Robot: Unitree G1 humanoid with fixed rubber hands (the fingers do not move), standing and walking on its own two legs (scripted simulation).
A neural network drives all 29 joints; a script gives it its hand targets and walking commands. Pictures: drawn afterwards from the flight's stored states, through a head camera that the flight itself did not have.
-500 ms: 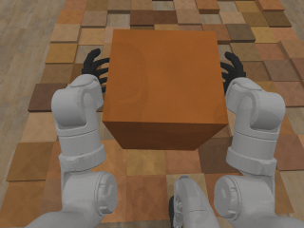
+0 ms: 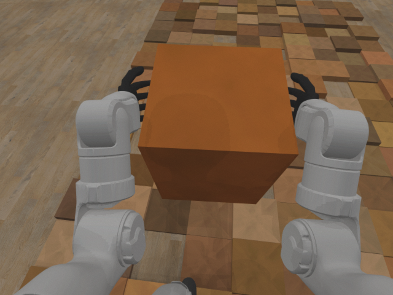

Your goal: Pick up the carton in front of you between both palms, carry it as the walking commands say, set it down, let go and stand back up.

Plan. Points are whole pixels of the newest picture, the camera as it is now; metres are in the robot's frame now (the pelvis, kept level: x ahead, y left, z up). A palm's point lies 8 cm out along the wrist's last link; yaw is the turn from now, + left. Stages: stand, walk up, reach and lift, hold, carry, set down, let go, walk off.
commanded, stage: carry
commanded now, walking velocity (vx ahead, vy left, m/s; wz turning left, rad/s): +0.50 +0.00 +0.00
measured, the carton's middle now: (213, 134) +0.39 +0.03 +0.12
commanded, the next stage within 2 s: none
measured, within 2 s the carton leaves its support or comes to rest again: neither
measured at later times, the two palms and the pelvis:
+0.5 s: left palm (189, 58) +0.67 +0.11 +0.11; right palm (301, 69) +0.65 -0.19 +0.10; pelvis +0.30 -0.02 -0.01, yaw -1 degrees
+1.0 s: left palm (187, 19) +0.95 +0.15 +0.09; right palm (273, 24) +0.93 -0.15 +0.09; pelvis +0.59 +0.00 -0.03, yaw -1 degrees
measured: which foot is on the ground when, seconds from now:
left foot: down 0.00-0.50, up 0.52-0.86, down 0.88-1.00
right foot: down 0.00-0.02, up 0.04-0.44, down 0.46-0.90, up 0.92-1.00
